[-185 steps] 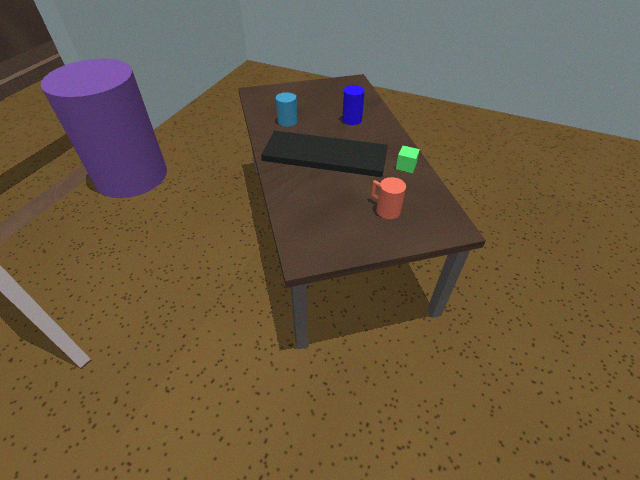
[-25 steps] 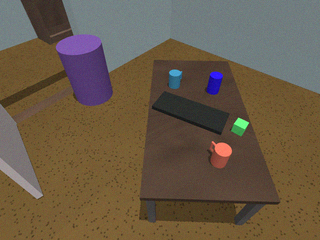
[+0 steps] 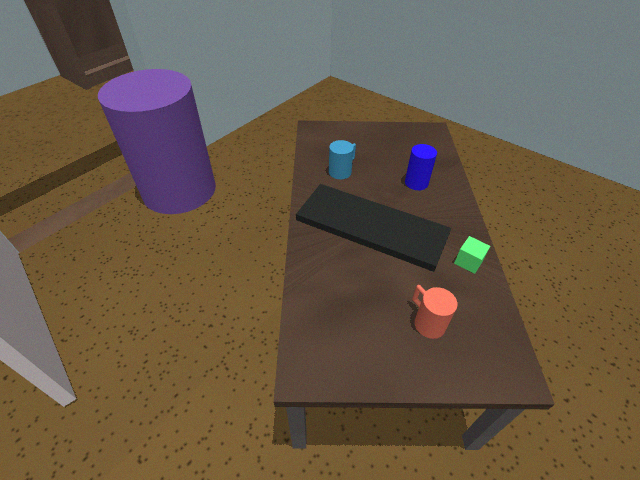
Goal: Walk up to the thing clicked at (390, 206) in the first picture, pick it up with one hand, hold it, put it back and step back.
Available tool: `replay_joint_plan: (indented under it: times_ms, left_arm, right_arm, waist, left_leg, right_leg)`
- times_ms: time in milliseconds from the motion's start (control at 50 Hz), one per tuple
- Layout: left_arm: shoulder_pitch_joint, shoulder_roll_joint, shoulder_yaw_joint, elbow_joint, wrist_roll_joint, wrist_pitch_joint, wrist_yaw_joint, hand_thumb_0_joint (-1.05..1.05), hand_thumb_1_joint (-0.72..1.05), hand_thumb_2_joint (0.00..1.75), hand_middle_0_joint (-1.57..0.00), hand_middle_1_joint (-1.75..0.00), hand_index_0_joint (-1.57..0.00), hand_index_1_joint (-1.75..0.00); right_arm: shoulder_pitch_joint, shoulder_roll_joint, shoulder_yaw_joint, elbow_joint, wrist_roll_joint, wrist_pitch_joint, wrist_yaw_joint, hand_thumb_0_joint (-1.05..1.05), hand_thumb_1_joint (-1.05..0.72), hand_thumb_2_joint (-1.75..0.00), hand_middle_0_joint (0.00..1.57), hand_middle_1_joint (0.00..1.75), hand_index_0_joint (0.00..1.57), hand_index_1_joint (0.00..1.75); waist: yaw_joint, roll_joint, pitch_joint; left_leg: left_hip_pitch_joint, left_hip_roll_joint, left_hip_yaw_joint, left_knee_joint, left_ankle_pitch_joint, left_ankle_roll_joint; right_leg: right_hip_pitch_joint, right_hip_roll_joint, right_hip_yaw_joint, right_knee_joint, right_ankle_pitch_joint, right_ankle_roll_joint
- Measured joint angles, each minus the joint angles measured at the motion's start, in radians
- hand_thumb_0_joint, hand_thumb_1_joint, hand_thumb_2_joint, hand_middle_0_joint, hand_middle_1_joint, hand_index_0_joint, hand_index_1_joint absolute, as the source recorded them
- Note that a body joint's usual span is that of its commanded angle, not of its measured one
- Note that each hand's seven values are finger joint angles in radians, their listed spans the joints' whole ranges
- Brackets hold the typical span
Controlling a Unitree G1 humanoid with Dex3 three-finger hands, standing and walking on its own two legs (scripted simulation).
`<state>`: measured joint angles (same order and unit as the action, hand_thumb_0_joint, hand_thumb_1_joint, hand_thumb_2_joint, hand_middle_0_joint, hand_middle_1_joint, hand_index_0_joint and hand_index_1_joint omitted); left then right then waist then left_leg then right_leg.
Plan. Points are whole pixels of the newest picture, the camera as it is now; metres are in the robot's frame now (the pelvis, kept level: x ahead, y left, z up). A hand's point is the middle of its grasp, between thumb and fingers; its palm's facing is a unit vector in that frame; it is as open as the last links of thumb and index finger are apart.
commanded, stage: stand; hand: right
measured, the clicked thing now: (430, 307) +0.55 -0.24 -0.30
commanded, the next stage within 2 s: none
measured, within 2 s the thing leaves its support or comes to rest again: neither
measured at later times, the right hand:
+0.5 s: hand out of the picture +0.08 -0.26 -0.15, palm faces +0.00 +0.94 -0.33, open 7.4 cm
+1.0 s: hand out of the picture +0.08 -0.27 -0.16, palm faces -0.01 +0.94 -0.33, open 7.4 cm
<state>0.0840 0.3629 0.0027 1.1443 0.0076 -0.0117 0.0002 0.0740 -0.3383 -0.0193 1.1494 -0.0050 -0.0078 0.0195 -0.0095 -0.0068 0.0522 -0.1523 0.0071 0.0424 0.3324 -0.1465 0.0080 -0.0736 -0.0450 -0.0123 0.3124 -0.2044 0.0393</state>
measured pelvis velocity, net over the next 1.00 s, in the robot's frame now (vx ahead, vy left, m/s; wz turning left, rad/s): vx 0.00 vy -0.01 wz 0.00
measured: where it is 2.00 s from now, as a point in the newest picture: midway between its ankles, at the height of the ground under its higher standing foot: outside the picture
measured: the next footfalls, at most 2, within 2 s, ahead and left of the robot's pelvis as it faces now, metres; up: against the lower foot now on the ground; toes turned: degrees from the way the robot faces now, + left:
none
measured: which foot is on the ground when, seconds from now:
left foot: down 0.00-1.00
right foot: down 0.00-1.00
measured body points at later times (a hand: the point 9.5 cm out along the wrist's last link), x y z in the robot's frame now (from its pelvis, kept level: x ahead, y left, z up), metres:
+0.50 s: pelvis +0.00 -0.01 +0.00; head +0.01 +0.00 +0.45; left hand +0.07 +0.29 -0.14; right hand +0.08 -0.31 -0.13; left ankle +0.02 +0.11 -0.75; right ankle -0.02 -0.14 -0.75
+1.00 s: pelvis +0.00 -0.01 +0.00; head +0.01 -0.01 +0.45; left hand +0.08 +0.29 -0.13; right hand +0.08 -0.31 -0.13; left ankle +0.02 +0.11 -0.75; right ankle -0.02 -0.14 -0.75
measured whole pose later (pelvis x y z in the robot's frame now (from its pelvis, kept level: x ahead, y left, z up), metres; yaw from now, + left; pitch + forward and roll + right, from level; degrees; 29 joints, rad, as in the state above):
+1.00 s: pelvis +0.00 -0.01 +0.00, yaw +0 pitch -2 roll +0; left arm 0.11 0.36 -0.01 1.12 0.01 -0.01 0.00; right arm 0.09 -0.34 -0.01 1.15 -0.01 -0.01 0.02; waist -0.01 -0.01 0.05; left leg -0.14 0.03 0.03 0.32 -0.14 -0.01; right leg -0.06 -0.02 -0.02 0.30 -0.20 0.02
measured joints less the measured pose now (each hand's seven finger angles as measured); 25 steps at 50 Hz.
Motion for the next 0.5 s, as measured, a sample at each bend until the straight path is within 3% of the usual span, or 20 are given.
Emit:
replay_joint_plan:
  times_ms: [500]
  left_arm:
    - [0.028, -0.008, -0.006, -0.012, 0.003, 0.005, -0.004, 0.01, 0.91, 0.89, -0.21, -0.3, -0.2, -0.3]
  right_arm:
    - [0.0, -0.004, 0.006, 0.008, 0.0, -0.001, -0.002, 0.01, -0.9, -0.9, 0.21, 0.3, 0.2, 0.3]
  waist:
    - [0.002, -0.002, 0.001]
  left_leg:
    - [0.009, 0.014, -0.006, -0.016, 0.01, -0.014]
  right_leg:
    - [0.009, 0.015, -0.005, -0.013, 0.008, -0.014]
